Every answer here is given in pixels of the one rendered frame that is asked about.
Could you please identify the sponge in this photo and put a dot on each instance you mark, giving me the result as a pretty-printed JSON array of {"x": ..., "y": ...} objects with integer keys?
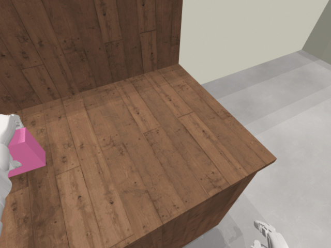
[{"x": 26, "y": 150}]

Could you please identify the left robot hand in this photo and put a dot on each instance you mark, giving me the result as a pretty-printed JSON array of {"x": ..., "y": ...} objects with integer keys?
[{"x": 8, "y": 125}]

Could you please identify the robot left forearm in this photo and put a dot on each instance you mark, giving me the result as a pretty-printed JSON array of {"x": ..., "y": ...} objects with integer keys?
[{"x": 5, "y": 183}]

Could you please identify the right robot hand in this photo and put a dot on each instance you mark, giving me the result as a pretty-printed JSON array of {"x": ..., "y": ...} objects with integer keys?
[{"x": 275, "y": 240}]

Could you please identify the table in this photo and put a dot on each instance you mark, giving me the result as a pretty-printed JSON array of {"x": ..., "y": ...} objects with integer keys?
[{"x": 138, "y": 153}]

